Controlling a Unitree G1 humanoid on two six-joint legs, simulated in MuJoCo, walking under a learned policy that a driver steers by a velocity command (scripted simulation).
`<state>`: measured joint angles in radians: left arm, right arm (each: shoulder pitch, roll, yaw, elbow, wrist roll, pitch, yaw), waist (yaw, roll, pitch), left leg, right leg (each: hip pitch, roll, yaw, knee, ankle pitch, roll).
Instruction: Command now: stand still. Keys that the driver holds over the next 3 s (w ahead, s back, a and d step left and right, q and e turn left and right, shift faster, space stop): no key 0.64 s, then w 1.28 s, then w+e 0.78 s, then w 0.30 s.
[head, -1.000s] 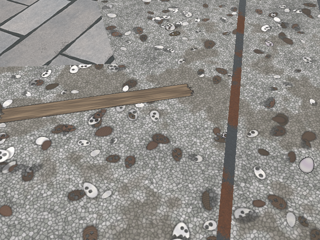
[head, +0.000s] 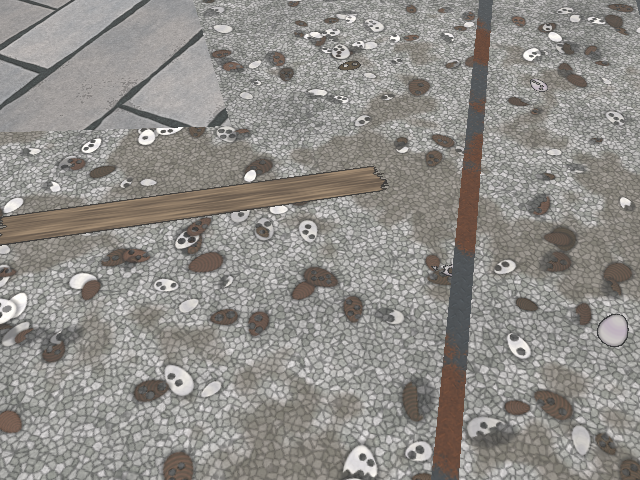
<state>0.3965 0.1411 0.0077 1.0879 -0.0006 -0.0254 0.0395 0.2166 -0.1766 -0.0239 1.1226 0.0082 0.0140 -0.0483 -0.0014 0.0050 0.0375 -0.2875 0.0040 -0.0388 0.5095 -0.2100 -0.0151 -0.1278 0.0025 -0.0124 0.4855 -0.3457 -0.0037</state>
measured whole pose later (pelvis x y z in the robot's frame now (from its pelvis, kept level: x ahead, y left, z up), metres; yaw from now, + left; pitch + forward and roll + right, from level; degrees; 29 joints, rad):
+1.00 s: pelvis +0.08 +0.04 +0.00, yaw -1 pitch +0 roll +0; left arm 0.40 0.22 0.04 1.02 -0.05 -0.08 0.01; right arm 0.35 -0.20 -0.05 1.08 0.02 -0.12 0.01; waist -0.02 -0.04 0.00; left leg -0.21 -0.03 0.07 0.51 -0.32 0.06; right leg -0.36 -0.02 0.04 1.13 -0.38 -0.07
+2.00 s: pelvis +0.64 +0.02 -0.01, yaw -1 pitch +3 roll -1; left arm 0.40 0.26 0.05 1.02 -0.02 -0.07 0.00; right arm 0.04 -0.23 -0.05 0.85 0.01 -0.12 0.03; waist 0.05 -0.01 0.03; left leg -0.50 0.02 0.06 0.56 -0.10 0.06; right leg -0.08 -0.01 0.00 0.69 -0.46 -0.02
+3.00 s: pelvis +1.19 -0.11 +0.00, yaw -28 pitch +3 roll -1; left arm 0.35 0.26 0.07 0.83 -0.02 -0.06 0.01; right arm 0.03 -0.26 -0.04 0.77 0.01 -0.12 0.03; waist 0.08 0.04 0.01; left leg -0.55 0.03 -0.01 0.50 0.01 0.02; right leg -0.01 0.09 0.12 0.36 -0.38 -0.07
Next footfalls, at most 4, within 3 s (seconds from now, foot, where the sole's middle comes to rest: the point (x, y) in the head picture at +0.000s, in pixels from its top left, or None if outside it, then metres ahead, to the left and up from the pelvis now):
1.40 right None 0.49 -0.11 -0.77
1.96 left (280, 353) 0.80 0.13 -0.77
2.54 right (390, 263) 1.06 -0.15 -0.77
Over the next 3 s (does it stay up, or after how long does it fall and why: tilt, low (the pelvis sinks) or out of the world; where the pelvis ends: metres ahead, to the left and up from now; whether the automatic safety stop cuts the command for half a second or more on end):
stays up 1.19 -0.11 0.00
